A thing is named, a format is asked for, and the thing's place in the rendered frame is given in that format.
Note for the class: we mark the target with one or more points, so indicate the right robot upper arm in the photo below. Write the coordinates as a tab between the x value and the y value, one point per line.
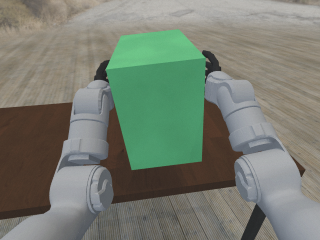
270	179

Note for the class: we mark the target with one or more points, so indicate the left robot hand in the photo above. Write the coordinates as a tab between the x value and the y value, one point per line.
101	73

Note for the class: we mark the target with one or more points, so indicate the robot left forearm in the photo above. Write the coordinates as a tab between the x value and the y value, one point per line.
89	121

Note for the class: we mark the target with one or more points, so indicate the table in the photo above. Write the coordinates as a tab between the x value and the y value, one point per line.
31	144

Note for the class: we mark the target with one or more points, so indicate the left robot upper arm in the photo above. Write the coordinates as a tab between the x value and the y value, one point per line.
77	195

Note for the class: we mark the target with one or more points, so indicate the carton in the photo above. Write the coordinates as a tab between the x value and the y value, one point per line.
157	81

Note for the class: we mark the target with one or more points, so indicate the right robot hand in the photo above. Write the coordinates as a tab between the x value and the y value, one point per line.
211	66

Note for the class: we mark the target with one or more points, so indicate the robot right forearm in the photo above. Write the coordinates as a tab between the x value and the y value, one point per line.
249	131

